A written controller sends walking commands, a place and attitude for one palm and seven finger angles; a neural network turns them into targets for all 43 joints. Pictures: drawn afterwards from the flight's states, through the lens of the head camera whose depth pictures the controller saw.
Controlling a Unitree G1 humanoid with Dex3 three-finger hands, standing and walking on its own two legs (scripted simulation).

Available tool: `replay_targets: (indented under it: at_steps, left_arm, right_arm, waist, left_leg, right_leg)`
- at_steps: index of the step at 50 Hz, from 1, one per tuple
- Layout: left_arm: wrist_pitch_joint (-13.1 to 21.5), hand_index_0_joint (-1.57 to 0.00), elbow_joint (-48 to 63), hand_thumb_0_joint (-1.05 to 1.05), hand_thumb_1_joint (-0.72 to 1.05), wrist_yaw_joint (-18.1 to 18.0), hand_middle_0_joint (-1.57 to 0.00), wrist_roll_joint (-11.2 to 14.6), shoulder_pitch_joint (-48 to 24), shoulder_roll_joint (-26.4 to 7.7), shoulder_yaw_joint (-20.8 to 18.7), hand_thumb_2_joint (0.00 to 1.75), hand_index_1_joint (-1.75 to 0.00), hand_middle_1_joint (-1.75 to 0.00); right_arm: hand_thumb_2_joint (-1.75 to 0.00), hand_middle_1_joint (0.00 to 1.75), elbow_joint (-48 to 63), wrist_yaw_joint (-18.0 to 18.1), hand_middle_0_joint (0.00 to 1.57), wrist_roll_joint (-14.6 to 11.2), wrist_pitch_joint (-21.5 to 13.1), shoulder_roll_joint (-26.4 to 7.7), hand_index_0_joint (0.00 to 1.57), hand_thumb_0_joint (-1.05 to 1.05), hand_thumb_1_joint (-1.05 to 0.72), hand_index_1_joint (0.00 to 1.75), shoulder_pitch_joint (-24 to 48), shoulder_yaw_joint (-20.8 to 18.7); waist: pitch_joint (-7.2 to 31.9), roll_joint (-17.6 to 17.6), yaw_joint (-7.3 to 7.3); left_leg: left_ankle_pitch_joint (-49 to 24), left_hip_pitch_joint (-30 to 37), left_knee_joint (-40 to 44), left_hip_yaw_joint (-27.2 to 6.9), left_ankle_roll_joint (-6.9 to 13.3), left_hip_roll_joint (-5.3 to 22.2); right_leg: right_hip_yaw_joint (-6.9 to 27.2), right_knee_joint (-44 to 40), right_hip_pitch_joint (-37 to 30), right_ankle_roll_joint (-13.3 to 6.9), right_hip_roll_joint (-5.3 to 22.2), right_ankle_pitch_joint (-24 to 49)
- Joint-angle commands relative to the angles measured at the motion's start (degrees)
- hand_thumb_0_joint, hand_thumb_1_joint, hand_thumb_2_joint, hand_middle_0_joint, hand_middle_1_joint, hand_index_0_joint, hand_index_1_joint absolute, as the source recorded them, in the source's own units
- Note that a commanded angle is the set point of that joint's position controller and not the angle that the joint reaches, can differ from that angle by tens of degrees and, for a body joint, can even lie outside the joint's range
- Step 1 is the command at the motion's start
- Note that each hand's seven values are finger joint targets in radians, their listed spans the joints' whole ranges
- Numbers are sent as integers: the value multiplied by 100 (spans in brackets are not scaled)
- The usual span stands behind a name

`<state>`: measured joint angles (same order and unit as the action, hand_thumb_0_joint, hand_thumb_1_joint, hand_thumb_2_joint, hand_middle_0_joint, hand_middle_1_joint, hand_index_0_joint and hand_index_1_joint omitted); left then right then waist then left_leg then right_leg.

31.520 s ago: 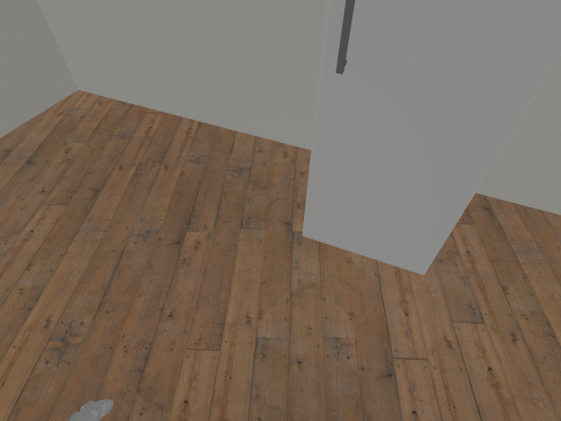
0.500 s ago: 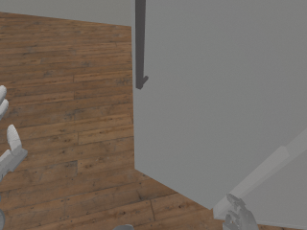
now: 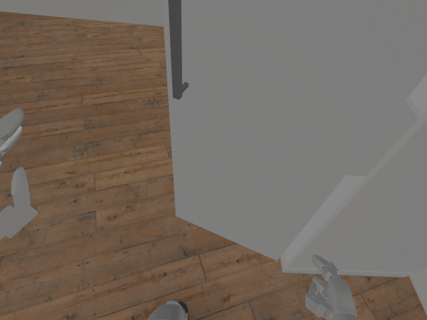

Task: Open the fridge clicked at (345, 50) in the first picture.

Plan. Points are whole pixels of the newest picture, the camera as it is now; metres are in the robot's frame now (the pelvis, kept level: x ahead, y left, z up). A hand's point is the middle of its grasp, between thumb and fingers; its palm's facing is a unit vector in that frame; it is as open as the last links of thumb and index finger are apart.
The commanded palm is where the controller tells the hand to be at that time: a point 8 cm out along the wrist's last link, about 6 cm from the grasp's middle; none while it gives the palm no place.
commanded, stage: step back with the hand held close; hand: left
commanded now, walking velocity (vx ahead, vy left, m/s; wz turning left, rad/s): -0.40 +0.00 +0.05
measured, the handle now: (179, 0) +0.60 +0.13 +0.29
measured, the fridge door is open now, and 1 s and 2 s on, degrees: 67 67 67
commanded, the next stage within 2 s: stop stepping back and stand still in 0.10 s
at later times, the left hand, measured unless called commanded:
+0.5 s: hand out of the picture +0.06 +0.33 +0.21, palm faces +0.41 -0.80 -0.45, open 7.4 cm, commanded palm +0.03 +0.37 +0.19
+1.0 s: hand out of the picture +0.04 +0.40 +0.21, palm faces +0.54 -0.69 -0.48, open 7.4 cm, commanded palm +0.00 +0.40 +0.19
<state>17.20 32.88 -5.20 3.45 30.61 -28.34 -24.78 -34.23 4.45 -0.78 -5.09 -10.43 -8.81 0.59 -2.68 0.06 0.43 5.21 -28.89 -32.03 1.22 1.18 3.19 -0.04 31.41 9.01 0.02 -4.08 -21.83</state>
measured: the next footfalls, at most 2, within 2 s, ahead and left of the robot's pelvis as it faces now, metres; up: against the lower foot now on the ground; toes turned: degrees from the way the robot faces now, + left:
right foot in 0.44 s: -0.16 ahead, -0.03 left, +0.00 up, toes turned -5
left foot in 0.62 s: -0.06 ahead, +0.25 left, +0.00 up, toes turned +6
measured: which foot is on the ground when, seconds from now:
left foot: down 0.00-0.42, up 0.44-0.60, down 0.62-1.00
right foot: down 0.00-0.14, up 0.16-0.42, down 0.44-0.62, up 0.64-0.88, down 0.90-1.00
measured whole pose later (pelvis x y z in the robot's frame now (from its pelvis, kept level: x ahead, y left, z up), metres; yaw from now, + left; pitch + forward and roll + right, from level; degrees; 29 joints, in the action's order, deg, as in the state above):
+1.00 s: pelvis -0.14 +0.10 +0.01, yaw +1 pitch +0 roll +0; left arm 12.3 26.1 -8.5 2.4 29.3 -28.1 -29.2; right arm -40.6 3.4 1.1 -4.2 -11.8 -15.8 -0.3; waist 2.4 1.7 2.5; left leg 23.0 -29.4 -53.7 1.8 -0.2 2.5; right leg -4.1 30.4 12.9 -3.2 -0.8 -16.6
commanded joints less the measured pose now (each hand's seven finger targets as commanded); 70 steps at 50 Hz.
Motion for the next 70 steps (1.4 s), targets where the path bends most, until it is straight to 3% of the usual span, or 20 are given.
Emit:
replay_targets:
  at_steps: [1, 6, 9, 15, 19, 22, 24, 29, 31, 32, 35, 41, 43, 44, 46, 51, 52, 56, 62, 70]
  left_arm:
    - [275, -20, 695, 0, 90, -287, -20, 109, -258, -1100, -973, 90, -30, -30]
    - [259, -20, 238, 0, 90, -258, -20, -11, -1093, -855, -607, 90, -30, -30]
    - [500, -20, 423, 0, 90, -166, -20, -112, -1256, -810, -642, 90, -30, -30]
    - [218, -20, 2228, 0, 90, -99, -20, 126, 263, -731, -664, 90, -30, -30]
    - [-228, -20, 2080, 0, 90, -273, -20, 154, 369, -1095, -1052, 90, -30, -30]
    - [-532, -20, 1525, 0, 90, -344, -20, 306, -627, -1242, -1157, 90, -30, -30]
    - [-673, -20, 669, 0, 90, -253, -20, 364, -1362, -899, -954, 90, -30, -30]
    - [-749, -20, -244, 0, 90, -224, -20, -3, -2676, -179, 326, 90, -30, -30]
    - [-509, -20, 604, 0, 90, -306, -20, -29, -3166, -178, 535, 90, -30, -30]
    - [-323, -20, 980, 0, 90, -308, -20, -100, -3155, -538, 243, 90, -30, -30]
    - [-196, -20, 1909, 0, 90, -250, -20, -20, -1391, -873, -425, 90, -30, -30]
    - [-216, -20, 1448, 0, 90, -384, -20, -87, 745, -953, -1124, 90, -30, -30]
    - [-441, -20, 660, 0, 90, -442, -20, -141, 306, -880, -1135, 90, -30, -30]
    - [-548, -20, 300, 0, 90, -451, -20, -108, 178, -838, -1096, 90, -30, -30]
    - [-303, -20, 218, 0, 90, -451, -20, -21, -891, -1231, -1333, 90, -30, -30]
    - [-415, -20, -532, 0, 90, -373, -20, -161, -1006, -26, 59, 90, -30, -30]
    - [-1409, -20, -4067, 0, 90, 345, -20, -708, -1020, 874, 1637, 90, -30, -30]
    - [-1826, -20, -4598, 0, 90, 527, -20, -564, -920, 1275, 1892, 90, -30, -30]
    - [-1651, -20, -6723, 0, 90, 498, -20, -542, -1459, 521, 2087, 90, -30, -30]
    - [-1639, -20, -8151, 0, 90, 380, -20, -449, -1398, 1103, 2190, 90, -30, -30]
  right_arm:
    - [-90, 30, 771, 145, 20, 71, -285, -641, 20, 0, -90, 30, 521, -219]
    - [-90, 30, 731, 212, 20, 131, -390, -913, 20, 0, -90, 30, 507, -172]
    - [-90, 30, 854, 157, 20, 230, -547, -1164, 20, 0, -90, 30, 561, -299]
    - [-90, 30, 1069, -205, 20, 144, -720, -819, 20, 0, -90, 30, -44, -449]
    - [-90, 30, 817, -133, 20, 211, -569, -747, 20, 0, -90, 30, -175, -375]
    - [-90, 30, 557, -1, 20, 106, -281, -707, 20, 0, -90, 30, -8, -411]
    - [-90, 30, 477, -2, 20, 26, -212, -690, 20, 0, -90, 30, 248, -331]
    - [-90, 30, 492, 95, 20, 37, -192, -912, 20, 0, -90, 30, 431, -113]
    - [-90, 30, 714, 17, 20, 109, -432, -1092, 20, 0, -90, 30, 228, -102]
    - [-90, 30, 804, -6, 20, 101, -537, -885, 20, 0, -90, 30, 292, -21]
    - [-90, 30, 834, -195, 20, 228, -653, -775, 20, 0, -90, 30, 220, -203]
    - [-90, 30, 875, -168, 20, 238, -415, -722, 20, 0, -90, 30, 174, -230]
    - [-90, 30, 771, -64, 20, 179, -221, -669, 20, 0, -90, 30, 151, -318]
    - [-90, 30, 770, -39, 20, 110, -169, -656, 20, 0, -90, 30, 56, -373]
    - [-90, 30, 456, -20, 20, 183, -326, -828, 20, 0, -90, 30, -32, -373]
    - [-90, 30, 393, 78, 20, 133, -400, -762, 20, 0, -90, 30, 133, -253]
    - [-90, 30, -710, -570, 20, 236, -264, -1172, 20, 0, -90, 30, -334, -397]
    - [-90, 30, -237, -425, 20, 361, 255, -1363, 20, 0, -90, 30, -248, -413]
    - [-90, 30, -682, -361, 20, 311, 497, -803, 20, 0, -90, 30, -19, -251]
    - [-90, 30, -1651, -315, 20, 252, 504, -508, 20, 0, -90, 30, -390, -227]
  waist:
    - [207, 435, -52]
    - [-381, -766, -34]
    - [322, -1987, 88]
    - [2485, -1711, 243]
    - [1972, -1258, 148]
    - [776, 1231, -137]
    - [410, 1406, -104]
    - [-866, -1100, -299]
    - [-489, -3563, -238]
    - [-721, -2496, -200]
    - [632, -925, 53]
    - [959, -1660, 130]
    - [706, 20, 135]
    - [584, 1382, 52]
    - [242, 885, -206]
    - [95, 532, -23]
    - [-184, -144, -493]
    - [445, -546, -59]
    - [91, 1858, -117]
    - [759, -1041, -68]
  left_leg:
    - [1230, 1667, -1288, -380, -244, -194]
    - [3, 858, 1487, -1578, 134, 622]
    - [3908, -874, 3356, -2883, 442, 1578]
    - [2128, 2385, 2644, -934, -500, 480]
    - [1670, 2365, 1581, -134, -940, -158]
    - [1376, 1814, -3542, -221, -429, -414]
    - [1771, 659, -4721, -925, -351, -183]
    - [1892, 1480, 113, 77, -22, -78]
    - [3430, 1991, 2331, -3864, 374, 1646]
    - [4267, 1188, 2819, -4203, 703, 1849]
    - [3718, 568, 2651, -2971, 332, 1305]
    - [3681, -531, 1825, -752, 140, 731]
    - [3272, -1246, -577, -104, -5, 137]
    - [2646, -1649, -2342, 48, -93, -307]
    - [1832, -1329, -3407, -204, -231, 68]
    - [1486, 986, -759, 430, -47, -133]
    - [769, 722, -644, 394, -134, 112]
    - [-809, 617, 818, -1924, 923, 1556]
    - [1370, 679, -806, -35, -158, -243]
    - [-363, 1522, 464, -431, 9, 259]
  right_leg:
    - [1083, -1544, 2412, -714, 1948, 547]
    - [78, -73, 1603, -40, 268, 500]
    - [251, 2289, -396, -92, -308, -740]
    - [-745, 827, -106, -239, -603, -1119]
    - [-730, -1295, -271, -440, -251, -945]
    - [928, -2285, 2358, -1522, 2272, -347]
    - [826, -2083, 2462, -1659, 2516, -1291]
    - [-191, 200, 2069, -744, 1204, -1005]
    - [-266, 2946, 3023, -215, 12, -1503]
    - [289, 3239, 2678, -224, 155, -983]
    - [66, 2956, 1104, -212, 216, -401]
    - [-893, 273, -1173, -307, -69, -564]
    - [419, -1092, -1260, -743, 756, -1205]
    - [2779, -2126, -775, -1302, 2140, -2088]
    - [2491, -1992, -71, -1511, 2432, 561]
    - [904, -1463, 1316, -880, 1602, -716]
    - [-406, 120, 1357, -569, 1855, 2007]
    - [-342, 2039, 1570, 134, 558, -1116]
    - [1148, -836, 849, -638, 1947, 3066]
    - [175, -758, 18, -191, 1035, 1605]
